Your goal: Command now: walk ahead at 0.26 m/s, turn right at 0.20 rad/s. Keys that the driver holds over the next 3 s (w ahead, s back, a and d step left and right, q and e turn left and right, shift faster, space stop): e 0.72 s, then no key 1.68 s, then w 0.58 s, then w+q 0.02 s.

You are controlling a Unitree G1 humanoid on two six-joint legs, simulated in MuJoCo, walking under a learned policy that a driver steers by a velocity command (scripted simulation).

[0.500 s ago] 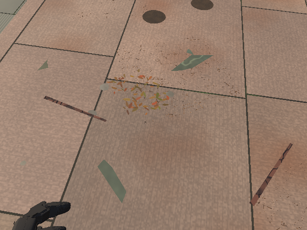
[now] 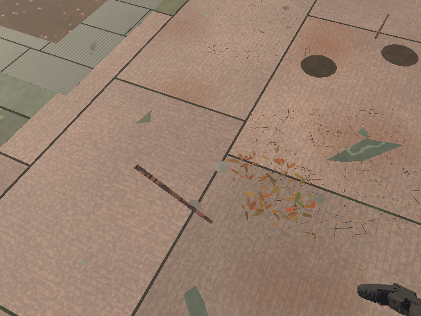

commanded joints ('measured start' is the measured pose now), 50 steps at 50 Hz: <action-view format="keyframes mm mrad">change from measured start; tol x32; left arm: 1 -64 171 42 -67 -12 4 14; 50 -246 150 41 -288 33 77 29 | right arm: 1 54 -105 -43 -44 -11 -25 1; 50 14 -144 -47 37 -27 49 -34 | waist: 1 -115 -134 -81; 5 -168 213 -446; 21 -83 102 -124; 25 -98 -401 -46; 50 -88 158 -86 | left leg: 1 254 -59 34 -138 124 27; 4 876 428 -354 -37 830 280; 9 399 268 -157 -256 177 234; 20 342 300 57 -276 34 204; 27 -159 -21 11 601 -551 -52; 50 385 239 -276 -246 108 222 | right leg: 1 -45 -179 162 70 496 -113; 5 -535 -4 119 844 -450 52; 22 -184 -54 -70 260 49 -23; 25 18 -400 515 5 530 -305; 44 -112 -183 406 109 345 -195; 50 -295 4 124 423 -208 40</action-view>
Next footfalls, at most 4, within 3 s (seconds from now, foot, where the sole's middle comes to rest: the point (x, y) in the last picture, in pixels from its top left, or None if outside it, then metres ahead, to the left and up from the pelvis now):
0.04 left None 0.20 0.13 -0.78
0.48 right None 0.07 -0.13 -0.78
0.92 left None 0.21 0.09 -0.78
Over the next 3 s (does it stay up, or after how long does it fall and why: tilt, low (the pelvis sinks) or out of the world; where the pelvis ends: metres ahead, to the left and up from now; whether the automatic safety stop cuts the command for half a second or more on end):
stays up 0.26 -0.09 -0.01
